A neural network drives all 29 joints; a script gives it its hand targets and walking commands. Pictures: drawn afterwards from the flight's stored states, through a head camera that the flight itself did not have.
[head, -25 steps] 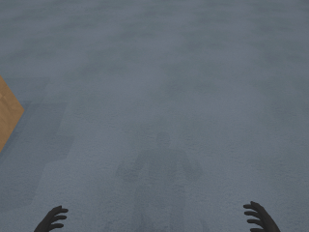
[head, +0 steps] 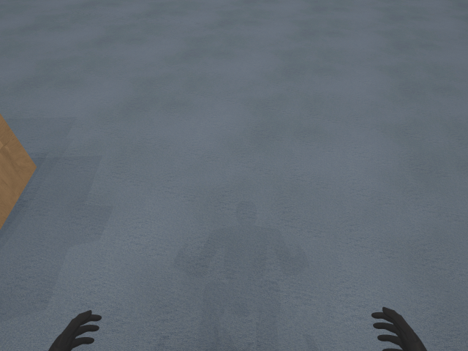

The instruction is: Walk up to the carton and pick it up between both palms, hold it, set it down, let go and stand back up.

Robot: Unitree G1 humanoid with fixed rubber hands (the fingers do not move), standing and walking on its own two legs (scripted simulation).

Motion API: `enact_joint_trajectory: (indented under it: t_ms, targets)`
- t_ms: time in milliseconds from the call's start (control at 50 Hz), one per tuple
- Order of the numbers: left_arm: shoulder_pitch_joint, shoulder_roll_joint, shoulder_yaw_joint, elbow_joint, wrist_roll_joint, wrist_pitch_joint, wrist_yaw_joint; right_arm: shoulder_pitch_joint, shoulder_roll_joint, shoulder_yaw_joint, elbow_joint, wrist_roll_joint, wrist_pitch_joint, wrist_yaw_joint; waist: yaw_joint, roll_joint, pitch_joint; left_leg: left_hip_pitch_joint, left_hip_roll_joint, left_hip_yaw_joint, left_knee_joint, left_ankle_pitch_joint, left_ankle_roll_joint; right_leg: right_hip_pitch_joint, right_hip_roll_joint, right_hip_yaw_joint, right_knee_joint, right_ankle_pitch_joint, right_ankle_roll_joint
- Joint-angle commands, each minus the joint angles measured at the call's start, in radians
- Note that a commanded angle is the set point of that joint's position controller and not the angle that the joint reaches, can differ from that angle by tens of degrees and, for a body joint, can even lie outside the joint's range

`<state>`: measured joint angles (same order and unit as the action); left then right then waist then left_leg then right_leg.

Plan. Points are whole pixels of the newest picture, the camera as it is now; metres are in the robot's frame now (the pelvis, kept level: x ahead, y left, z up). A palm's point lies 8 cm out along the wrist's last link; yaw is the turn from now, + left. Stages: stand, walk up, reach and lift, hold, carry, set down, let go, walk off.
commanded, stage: stand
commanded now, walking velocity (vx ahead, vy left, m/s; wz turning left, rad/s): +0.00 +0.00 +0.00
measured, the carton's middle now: out of the picture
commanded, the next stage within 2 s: walk up in 1.08 s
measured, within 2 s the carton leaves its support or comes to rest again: neither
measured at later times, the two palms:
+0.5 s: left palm out of the picture +0.14 +0.29 -0.05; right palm out of the picture +0.13 -0.30 -0.06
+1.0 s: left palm out of the picture +0.14 +0.30 -0.05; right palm out of the picture +0.13 -0.30 -0.06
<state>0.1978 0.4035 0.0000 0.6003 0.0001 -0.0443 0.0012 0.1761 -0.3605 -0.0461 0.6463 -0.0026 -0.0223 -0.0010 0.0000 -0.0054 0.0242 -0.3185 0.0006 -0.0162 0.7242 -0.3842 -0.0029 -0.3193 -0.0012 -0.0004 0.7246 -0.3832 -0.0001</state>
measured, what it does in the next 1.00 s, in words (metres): stands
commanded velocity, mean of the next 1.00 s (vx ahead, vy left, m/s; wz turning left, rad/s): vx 0.00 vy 0.00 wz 0.00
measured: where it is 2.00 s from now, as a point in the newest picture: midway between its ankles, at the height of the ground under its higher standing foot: outside the picture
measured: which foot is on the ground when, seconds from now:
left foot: down 0.00-1.00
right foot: down 0.00-1.00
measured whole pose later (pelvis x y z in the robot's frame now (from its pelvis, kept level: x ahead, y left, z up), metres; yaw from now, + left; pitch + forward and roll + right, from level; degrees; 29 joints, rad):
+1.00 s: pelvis -0.02 +0.00 +0.00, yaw +0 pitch -3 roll +0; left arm 0.20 0.42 0.00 0.60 0.00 -0.05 0.00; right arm 0.15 -0.38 -0.05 0.72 0.00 -0.02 0.01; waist 0.00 -0.01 0.02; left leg -0.32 0.00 -0.02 0.72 -0.35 0.00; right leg -0.32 0.00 0.00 0.72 -0.35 0.00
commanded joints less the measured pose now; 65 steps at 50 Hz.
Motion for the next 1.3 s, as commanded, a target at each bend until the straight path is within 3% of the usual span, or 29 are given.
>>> enact_joint_trajectory:
  t_ms: [0,40,80,120,140,220,260,300,340,380,400,460,480,500,560,640,740,760,800,860,920,940,1020,1100,1140,1220,1240,1260,1280]
  targets:
    - [-0.049,0.178,0.067,0.005,0.036,-0.019,0.009,-0.059,-0.181,-0.052,-0.025,-0.015,-0.029,-0.006,0.0,0.005,-0.085,0.0,0.069,-0.092,-0.094,0.238,0.074,0.04,-0.106,0.111,-0.125,0.243,-0.085]
    - [-0.042,0.167,0.069,-0.007,0.025,-0.019,0.01,-0.027,-0.195,-0.058,-0.015,-0.025,-0.035,-0.005,0.005,-0.005,-0.112,0.022,0.069,-0.079,-0.064,0.277,0.064,0.066,-0.1,0.09,-0.109,0.299,-0.084]
    - [-0.049,0.191,0.07,0.017,0.016,-0.017,0.008,-0.051,-0.198,-0.052,-0.011,-0.018,-0.032,0.0,-0.007,0.038,-0.076,0.018,0.065,-0.074,-0.079,0.288,0.065,0.036,-0.119,0.135,-0.138,0.294,-0.083]
    - [-0.059,0.178,0.066,0.008,0.026,-0.017,0.011,-0.045,-0.184,-0.053,-0.006,-0.025,-0.03,-0.001,-0.006,0.0,-0.122,0.036,0.076,-0.089,-0.105,0.257,0.075,0.054,-0.102,0.099,-0.113,0.288,-0.075]
    - [-0.045,0.17,0.064,0.013,0.023,-0.015,0.01,-0.05,-0.19,-0.045,-0.006,-0.021,-0.026,-0.001,0.009,0.067,-0.092,-0.002,0.074,-0.103,-0.108,0.29,0.084,0.064,-0.098,0.096,-0.117,0.265,-0.078]
    - [-0.053,0.175,0.06,0.021,0.033,-0.018,0.009,-0.044,-0.202,-0.059,-0.002,-0.021,-0.03,-0.001,-0.011,-0.043,-0.084,0.006,0.072,-0.089,-0.104,0.219,0.072,0.042,-0.093,0.1,-0.149,0.196,-0.081]
    - [-0.066,0.17,0.063,0.007,0.034,-0.014,0.01,-0.057,-0.199,-0.058,-0.011,-0.031,-0.031,-0.001,-0.01,-0.002,-0.061,0.019,0.052,-0.069,-0.107,0.182,0.07,0.001,-0.101,0.125,-0.175,0.137,-0.084]
    - [-0.085,0.178,0.055,0.014,0.034,-0.02,0.006,-0.049,-0.181,-0.058,-0.004,-0.025,-0.033,-0.001,-0.017,-0.057,-0.053,0.023,0.056,-0.08,-0.102,0.175,0.069,-0.017,-0.112,0.132,-0.197,0.113,-0.095]
    - [-0.049,0.169,0.058,0.022,0.03,-0.021,0.008,-0.04,-0.198,-0.056,0.023,-0.017,-0.03,0.005,0.006,0.007,-0.069,0.007,0.059,-0.102,-0.131,0.155,0.075,0.032,-0.104,0.127,-0.171,0.121,-0.079]
    - [-0.052,0.176,0.059,0.022,0.027,-0.012,0.004,-0.063,-0.196,-0.057,0.004,-0.022,-0.036,-0.002,-0.015,0.001,-0.022,0.008,0.065,-0.099,-0.142,0.124,0.078,-0.043,-0.088,0.125,-0.195,0.05,-0.086]
    - [-0.046,0.168,0.058,0.021,0.032,-0.022,0.002,-0.042,-0.192,-0.041,0.023,-0.025,-0.036,0.002,0.003,0.018,-0.038,-0.008,0.073,-0.118,-0.148,0.128,0.084,0.01,-0.083,0.115,-0.177,0.066,-0.077]
    - [-0.042,0.181,0.058,0.034,0.032,-0.015,0.001,-0.047,-0.205,-0.054,0.018,-0.013,-0.031,0.004,-0.014,0.024,-0.039,0.007,0.06,-0.085,-0.133,0.141,0.068,-0.002,-0.105,0.136,-0.196,0.071,-0.085]
    - [-0.05,0.175,0.058,0.021,0.026,-0.02,0.002,-0.06,-0.186,-0.04,0.013,-0.029,-0.032,0.003,-0.003,0.036,-0.033,0.013,0.064,-0.099,-0.16,0.149,0.081,-0.016,-0.073,0.1,-0.167,0.1,-0.073]
    - [-0.049,0.173,0.056,0.025,0.029,-0.018,0.001,-0.059,-0.202,-0.048,0.024,-0.035,-0.034,0.003,0.003,-0.004,-0.014,0.005,0.092,-0.135,-0.19,0.127,0.08,-0.016,-0.067,0.078,-0.151,0.098,-0.069]
    - [-0.028,0.176,0.057,0.034,0.024,-0.017,-0.001,-0.079,-0.222,-0.045,0.026,-0.017,-0.032,0.004,-0.002,0.044,-0.049,0.01,0.089,-0.118,-0.166,0.163,0.09,0.032,-0.084,0.088,-0.17,0.159,-0.073]
    - [-0.052,0.175,0.054,0.029,0.026,-0.019,0.002,-0.063,-0.199,-0.039,0.032,-0.022,-0.035,0.0,-0.008,0.009,-0.045,0.011,0.074,-0.113,-0.153,0.168,0.081,0.018,-0.095,0.131,-0.188,0.124,-0.081]
    - [-0.064,0.18,0.059,0.041,0.03,-0.02,0.006,-0.088,-0.193,-0.04,0.037,-0.016,-0.03,0.002,-0.008,-0.01,-0.037,-0.003,0.064,-0.109,-0.158,0.168,0.077,0.017,-0.085,0.103,-0.19,0.15,-0.07]
    - [-0.055,0.199,0.063,0.035,0.025,-0.019,0.005,-0.073,-0.201,-0.038,0.021,-0.018,-0.03,0.001,-0.019,0.006,-0.037,-0.01,0.062,-0.092,-0.128,0.167,0.071,-0.001,-0.111,0.15,-0.203,0.142,-0.085]
    - [-0.051,0.154,0.054,0.033,0.026,-0.019,0.005,-0.086,-0.21,-0.038,0.037,-0.028,-0.031,0.0,0.014,0.057,-0.042,-0.03,0.078,-0.137,-0.182,0.157,0.087,0.022,-0.078,0.098,-0.156,0.105,-0.067]
    - [-0.069,0.185,0.064,0.029,0.028,-0.014,0.007,-0.106,-0.202,-0.037,0.037,-0.02,-0.027,0.001,0.01,-0.036,-0.015,-0.006,0.073,-0.123,-0.179,0.162,0.079,0.014,-0.085,0.112,-0.207,0.123,-0.069]
    - [-0.058,0.197,0.06,0.038,0.03,-0.021,0.001,-0.092,-0.194,-0.036,0.057,-0.017,-0.029,0.005,0.002,0.033,-0.017,-0.014,0.069,-0.107,-0.182,0.125,0.068,0.021,-0.098,0.119,-0.206,0.089,-0.071]
    - [-0.071,0.192,0.06,0.045,0.032,-0.016,0.006,-0.097,-0.197,-0.043,0.049,-0.009,-0.026,0.005,-0.01,-0.037,-0.017,-0.011,0.066,-0.108,-0.174,0.104,0.075,-0.003,-0.107,0.135,-0.234,0.063,-0.085]
    - [-0.061,0.172,0.058,0.03,0.024,-0.019,0.002,-0.082,-0.209,-0.038,0.054,-0.019,-0.036,0.008,0.012,-0.005,-0.018,-0.013,0.069,-0.126,-0.189,0.12,0.076,0.0,-0.091,0.114,-0.195,0.102,-0.078]
    - [-0.031,0.176,0.061,0.045,0.028,-0.012,-0.001,-0.097,-0.227,-0.045,0.058,-0.023,-0.027,0.004,0.006,0.061,-0.007,-0.041,0.1,-0.147,-0.236,0.046,0.081,0.018,-0.069,0.095,-0.182,0.042,-0.066]
    - [-0.072,0.187,0.059,0.044,0.031,-0.006,0.006,-0.114,-0.223,-0.04,0.055,-0.019,-0.029,0.003,-0.007,-0.002,0.021,-0.048,0.074,-0.113,-0.207,0.061,0.07,0.0,-0.087,0.119,-0.231,0.028,-0.071]
    - [-0.062,0.177,0.058,0.045,0.028,-0.025,0.002,-0.085,-0.212,-0.046,0.057,-0.03,-0.032,0.008,-0.019,-0.015,-0.023,-0.005,0.059,-0.106,-0.179,0.122,0.077,0.002,-0.1,0.131,-0.225,0.081,-0.075]
    - [-0.082,0.18,0.061,0.033,0.031,-0.025,0.004,-0.117,-0.201,-0.041,0.049,-0.032,-0.031,0.006,-0.007,-0.008,-0.024,0.005,0.076,-0.113,-0.181,0.159,0.075,-0.002,-0.093,0.115,-0.197,0.118,-0.073]
    - [0.066,0.309,0.145,0.018,0.026,-0.048,-0.005,-0.082,-0.291,-0.075,-0.074,-0.05,0.007,0.066,0.076,0.009,-0.046,-0.398,0.045,-0.246,-0.112,-0.023,0.103,0.338,-0.146,0.128,-0.208,-0.208,-0.115]
    - [0.155,0.38,0.176,0.036,0.043,-0.056,0.002,-0.147,-0.235,-0.072,-0.102,-0.053,0.018,0.107,0.134,-0.163,-0.027,-0.612,-0.007,-0.082,0.024,-0.119,0.041,0.517,-0.347,0.316,-0.422,-0.316,-0.18]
